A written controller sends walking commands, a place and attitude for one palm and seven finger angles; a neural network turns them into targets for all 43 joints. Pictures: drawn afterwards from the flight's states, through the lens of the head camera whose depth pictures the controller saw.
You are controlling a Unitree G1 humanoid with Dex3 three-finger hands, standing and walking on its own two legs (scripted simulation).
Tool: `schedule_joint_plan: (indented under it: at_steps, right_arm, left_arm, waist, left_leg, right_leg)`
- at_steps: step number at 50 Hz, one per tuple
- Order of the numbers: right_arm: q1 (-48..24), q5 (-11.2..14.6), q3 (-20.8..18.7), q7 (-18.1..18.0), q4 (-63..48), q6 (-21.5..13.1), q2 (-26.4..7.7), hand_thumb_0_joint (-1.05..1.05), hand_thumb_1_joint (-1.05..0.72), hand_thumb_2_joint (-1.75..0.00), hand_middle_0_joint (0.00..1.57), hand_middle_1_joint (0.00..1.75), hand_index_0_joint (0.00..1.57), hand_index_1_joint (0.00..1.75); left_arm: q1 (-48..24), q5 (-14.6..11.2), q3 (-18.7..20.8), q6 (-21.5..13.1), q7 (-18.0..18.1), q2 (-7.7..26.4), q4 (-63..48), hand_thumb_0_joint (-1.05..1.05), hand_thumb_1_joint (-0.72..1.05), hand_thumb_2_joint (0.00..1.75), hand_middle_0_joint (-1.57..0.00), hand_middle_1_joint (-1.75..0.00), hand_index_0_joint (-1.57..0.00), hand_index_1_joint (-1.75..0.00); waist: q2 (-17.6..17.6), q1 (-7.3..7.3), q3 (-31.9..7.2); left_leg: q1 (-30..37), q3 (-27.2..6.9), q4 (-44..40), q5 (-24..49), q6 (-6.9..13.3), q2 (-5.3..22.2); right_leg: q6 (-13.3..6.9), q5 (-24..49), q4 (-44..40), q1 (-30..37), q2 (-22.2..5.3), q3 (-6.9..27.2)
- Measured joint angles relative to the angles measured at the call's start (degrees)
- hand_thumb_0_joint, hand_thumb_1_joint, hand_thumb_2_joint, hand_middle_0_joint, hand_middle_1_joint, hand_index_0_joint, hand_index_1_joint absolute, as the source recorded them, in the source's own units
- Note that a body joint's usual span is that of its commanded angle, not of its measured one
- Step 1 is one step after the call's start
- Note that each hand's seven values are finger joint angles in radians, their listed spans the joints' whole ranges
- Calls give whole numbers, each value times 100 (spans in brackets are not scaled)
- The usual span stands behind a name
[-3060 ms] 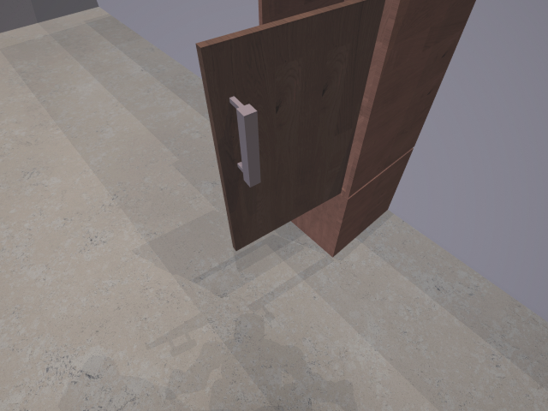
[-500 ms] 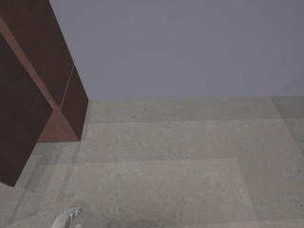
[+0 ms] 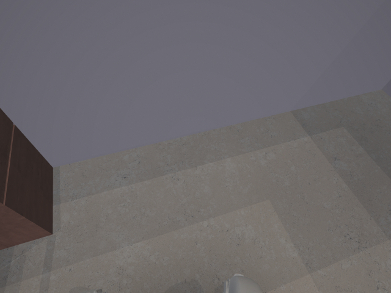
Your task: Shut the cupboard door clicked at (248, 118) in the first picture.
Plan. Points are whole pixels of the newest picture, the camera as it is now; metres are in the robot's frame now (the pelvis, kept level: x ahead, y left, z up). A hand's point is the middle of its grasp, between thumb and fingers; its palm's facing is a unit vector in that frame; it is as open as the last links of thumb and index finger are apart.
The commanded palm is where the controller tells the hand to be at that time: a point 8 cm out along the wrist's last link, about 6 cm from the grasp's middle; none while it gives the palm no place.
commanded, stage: walk to a spot facing it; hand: left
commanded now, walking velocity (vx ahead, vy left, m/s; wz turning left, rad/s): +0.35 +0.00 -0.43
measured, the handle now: out of the picture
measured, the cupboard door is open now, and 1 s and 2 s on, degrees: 82 82 82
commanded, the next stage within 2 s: turn to face it in 0.68 s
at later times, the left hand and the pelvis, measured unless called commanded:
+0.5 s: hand (146, 220) +0.31 +0.15 -0.19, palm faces -0.18 -0.97 -0.17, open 7.3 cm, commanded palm none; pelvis +0.23 -0.03 -0.02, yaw -12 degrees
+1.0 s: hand (187, 150) +0.55 +0.06 -0.19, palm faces -0.19 -0.97 -0.18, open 7.2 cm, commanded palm none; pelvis +0.46 -0.11 -0.02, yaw -12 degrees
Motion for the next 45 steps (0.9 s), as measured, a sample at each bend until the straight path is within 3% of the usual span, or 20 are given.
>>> schedule_joint_plan:
  at_steps: [6,8,10,12,14,16,21,22,24,26,28,30,33,35,37,39,41,43,45]
  right_arm:
    - [514,1,-51,45,351,160,-65,0,-91,-90,20,30,21,30]
    - [717,66,-44,76,435,236,-57,0,-91,-90,20,30,21,30]
    - [540,116,-80,95,579,392,-154,0,-91,-90,20,30,20,30]
    - [286,105,-132,92,613,458,-217,1,-91,-90,20,30,20,30]
    - [47,83,-160,93,525,436,-201,1,-91,-90,20,30,20,30]
    - [-137,78,-167,110,369,366,-142,1,-91,-90,20,30,20,30]
    - [-430,67,-130,157,75,116,-33,0,-91,-90,19,30,20,30]
    - [-435,48,-114,154,22,36,-60,0,-91,-90,20,30,20,30]
    - [-488,-8,-91,104,-1,-57,32,0,-91,-90,20,30,20,30]
    - [-396,-32,-63,63,-28,-110,142,0,-91,-90,20,30,20,30]
    - [-238,-32,-43,18,38,-144,225,0,-91,-90,20,30,20,30]
    - [-93,-23,-81,-27,177,-125,191,0,-93,-90,20,30,21,30]
    - [112,-16,-84,20,393,-26,84,0,-94,-90,20,30,21,30]
    - [260,-1,-87,43,514,63,31,0,-93,-90,20,30,21,30]
    - [472,62,-82,71,606,155,32,0,-93,-90,20,30,21,30]
    - [389,123,-111,88,758,325,-60,0,-92,-90,20,30,21,30]
    - [198,129,-154,68,825,428,-129,0,-92,-90,20,30,20,30]
    - [-2,123,-171,49,773,440,-118,1,-92,-90,20,30,20,30]
    - [-145,134,-161,52,649,387,-44,1,-92,-90,20,30,20,30]
  left_arm:
    - [-517,4,-58,-74,-31,-26,-230,1,92,90,-19,-30,-20,-30]
    - [-597,13,-73,-238,-1,73,-338,1,91,90,-19,-30,-20,-30]
    - [-657,-59,-63,-359,130,-6,-339,0,91,90,-19,-30,-20,-30]
    - [-560,-76,-99,-357,228,-89,-300,0,91,90,-19,-30,-20,-30]
    - [-391,-56,-122,-350,295,-146,-202,0,91,90,-19,-30,-20,-30]
    - [-216,-39,-140,-351,302,-190,-60,0,91,90,-19,-30,-20,-30]
    - [212,-71,-100,-345,267,-224,266,0,93,90,-20,-30,-20,-30]
    - [336,-79,-97,-326,252,-228,292,0,93,90,-20,-30,-20,-30]
    - [448,-76,-88,-246,246,-137,413,0,93,90,-20,-30,-20,-30]
    - [419,-45,-63,-178,240,-66,529,0,93,90,-20,-30,-20,-30]
    - [284,-31,-49,-149,210,-45,537,0,93,90,-20,-30,-20,-30]
    - [141,-29,-68,-145,163,-95,454,1,93,90,-19,-30,-20,-30]
    - [-43,-28,-114,-182,96,-179,301,1,92,90,-19,-30,-20,-30]
    - [-143,-17,-124,-226,68,-193,223,1,92,90,-19,-30,-20,-30]
    - [-179,1,-121,-346,64,-114,112,1,92,90,-19,-30,-20,-30]
    - [-260,-52,-91,-431,172,-196,111,0,92,90,-19,-30,-20,-30]
    - [-201,-73,-113,-431,278,-285,120,0,91,90,-19,-30,-20,-30]
    - [-77,-59,-144,-423,361,-327,200,0,91,90,-19,-30,-20,-30]
    - [28,-56,-130,-420,424,-323,320,0,92,90,-20,-30,-20,-30]
  waist:
    - [170,-273,75]
    - [15,-312,30]
    - [150,-321,172]
    - [254,-374,206]
    - [213,-398,160]
    - [106,-383,82]
    - [-48,-201,-38]
    - [9,-157,-95]
    - [-109,-145,-133]
    - [-175,-168,-166]
    - [-168,-138,-154]
    - [-70,-89,-121]
    - [110,-104,-70]
    - [181,-146,-22]
    - [53,-174,-44]
    - [169,-154,81]
    - [257,-179,121]
    - [205,-231,80]
    - [80,-280,24]
  left_leg:
    - [603,359,55,-517,-266,224]
    - [324,357,1175,-1023,-230,241]
    - [-349,-179,2949,-1381,-133,228]
    - [-969,-480,3821,-1122,-116,188]
    - [-1375,-532,3742,-864,-127,170]
    - [-1559,-498,3109,-646,-141,142]
    - [-1160,-314,928,124,-127,-48]
    - [-1020,-332,637,235,-24,-40]
    - [-951,-185,961,67,104,-66]
    - [-725,-87,923,-157,116,-98]
    - [-403,-41,577,-140,21,-119]
    - [-65,17,201,-108,-2,-97]
    - [353,113,-91,-214,-84,3]
    - [553,166,40,-467,-196,96]
    - [420,224,851,-908,-211,129]
    - [-163,-157,2503,-1391,-127,168]
    - [-768,-438,3499,-1338,-98,116]
    - [-1193,-489,3530,-1158,-92,76]
    - [-1378,-456,2895,-896,-89,23]
  right_leg:
    - [-106,338,-2011,411,53,-333]
    - [-358,566,-2498,734,29,-216]
    - [-354,512,-2080,724,146,-221]
    - [-279,300,-2216,948,286,-226]
    - [-218,330,-2599,1215,375,-151]
    - [-206,386,-2941,1456,410,-39]
    - [-92,32,-3054,1956,431,236]
    - [-109,-178,-2762,1912,471,260]
    - [-169,-718,-1350,1504,406,303]
    - [-184,-662,76,960,340,256]
    - [-142,-389,632,535,218,160]
    - [-108,-220,195,330,84,36]
    - [-101,24,-1193,362,0,-176]
    - [-134,312,-1959,544,47,-309]
    - [-343,500,-2526,820,21,-231]
    - [-332,375,-2109,852,88,-278]
    - [-251,201,-2195,1093,178,-333]
    - [-154,230,-2544,1376,216,-342]
    - [-144,252,-2872,1651,210,-358]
